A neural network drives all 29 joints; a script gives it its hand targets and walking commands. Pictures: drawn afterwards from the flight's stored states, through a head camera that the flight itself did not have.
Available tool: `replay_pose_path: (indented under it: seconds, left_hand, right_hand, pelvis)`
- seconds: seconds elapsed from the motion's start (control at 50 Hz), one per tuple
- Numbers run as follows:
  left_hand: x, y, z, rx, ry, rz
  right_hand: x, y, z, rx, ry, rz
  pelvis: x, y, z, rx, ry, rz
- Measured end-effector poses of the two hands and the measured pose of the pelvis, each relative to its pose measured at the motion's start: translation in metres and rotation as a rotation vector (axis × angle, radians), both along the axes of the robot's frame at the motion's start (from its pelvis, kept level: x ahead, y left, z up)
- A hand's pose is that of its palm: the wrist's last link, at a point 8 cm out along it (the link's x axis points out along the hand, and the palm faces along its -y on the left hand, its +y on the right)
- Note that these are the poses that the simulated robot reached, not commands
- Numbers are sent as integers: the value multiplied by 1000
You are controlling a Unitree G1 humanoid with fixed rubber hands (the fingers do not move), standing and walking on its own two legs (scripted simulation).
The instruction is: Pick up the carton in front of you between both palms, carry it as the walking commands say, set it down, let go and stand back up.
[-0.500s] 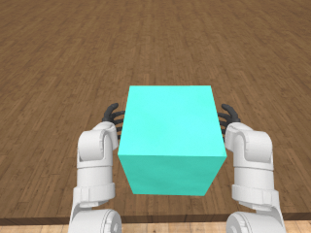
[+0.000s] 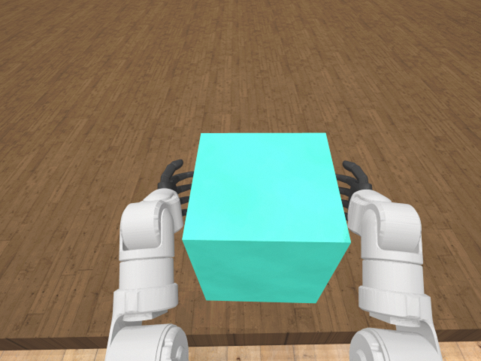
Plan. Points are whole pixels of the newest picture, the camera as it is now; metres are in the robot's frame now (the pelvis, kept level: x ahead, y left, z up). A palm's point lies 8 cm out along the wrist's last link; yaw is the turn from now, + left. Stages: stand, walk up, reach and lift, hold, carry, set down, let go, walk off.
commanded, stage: carry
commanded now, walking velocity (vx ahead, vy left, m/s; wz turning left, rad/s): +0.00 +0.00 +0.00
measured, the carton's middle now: (261, 222) +0.34 +0.00 +0.05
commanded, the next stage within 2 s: none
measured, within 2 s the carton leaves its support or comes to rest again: neither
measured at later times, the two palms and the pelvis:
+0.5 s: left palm (170, 201) +0.32 +0.15 +0.12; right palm (359, 203) +0.32 -0.15 +0.12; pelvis +0.00 +0.00 +0.00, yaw +0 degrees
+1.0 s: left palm (159, 167) +0.37 +0.17 +0.16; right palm (344, 162) +0.37 -0.13 +0.16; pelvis +0.04 +0.01 -0.01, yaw +0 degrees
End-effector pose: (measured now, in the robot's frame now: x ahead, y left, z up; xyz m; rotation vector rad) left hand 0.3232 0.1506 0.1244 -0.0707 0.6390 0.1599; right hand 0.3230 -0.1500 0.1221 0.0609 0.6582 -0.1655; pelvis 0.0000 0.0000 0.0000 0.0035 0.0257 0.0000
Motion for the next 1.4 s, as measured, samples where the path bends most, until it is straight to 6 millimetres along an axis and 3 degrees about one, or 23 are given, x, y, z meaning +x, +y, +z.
replay_pose_path:
  seconds: [0.76,0.88,1.02,1.1,1.22,1.32,1.4]
  left_hand:
    - [1,-2,0,0,0,-2]
    - [8,1,11,-7,-43,6]
    - [53,23,34,-9,-109,4]
    - [86,28,34,-8,-65,-23]
    - [135,17,30,-63,-39,-24]
    - [184,5,32,-62,-84,-24]
    - [232,-9,26,-50,-81,-16]
  right_hand:
    - [0,-2,0,1,-1,-3]
    - [10,1,14,-3,-44,2]
    - [60,23,42,-16,-110,29]
    - [82,28,37,-14,-66,0]
    - [119,18,30,-6,-41,-46]
    - [169,5,35,4,-84,-55]
    - [221,-9,28,8,-80,-44]
  pelvis:
    - [1,-1,0,0,1,-3]
    - [11,1,-1,-1,2,-2]
    - [47,16,-7,8,26,-6]
    - [69,25,-5,-5,40,-1]
    - [104,26,3,-23,51,15]
    - [151,16,0,-13,53,24]
    - [207,1,-8,-10,84,55]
